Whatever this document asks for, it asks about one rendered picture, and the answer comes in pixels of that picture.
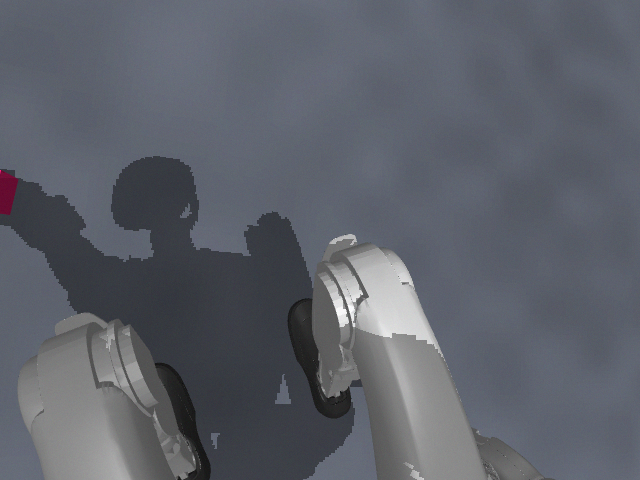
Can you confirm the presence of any left robot foot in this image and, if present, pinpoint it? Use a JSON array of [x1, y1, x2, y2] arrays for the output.
[[154, 363, 211, 480]]

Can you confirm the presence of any right robot hand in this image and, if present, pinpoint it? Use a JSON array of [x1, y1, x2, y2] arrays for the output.
[[471, 427, 544, 480]]

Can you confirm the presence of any cube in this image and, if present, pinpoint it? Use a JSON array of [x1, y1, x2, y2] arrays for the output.
[[0, 170, 18, 215]]

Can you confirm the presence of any right robot foot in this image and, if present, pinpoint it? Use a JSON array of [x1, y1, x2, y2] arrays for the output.
[[288, 298, 351, 419]]

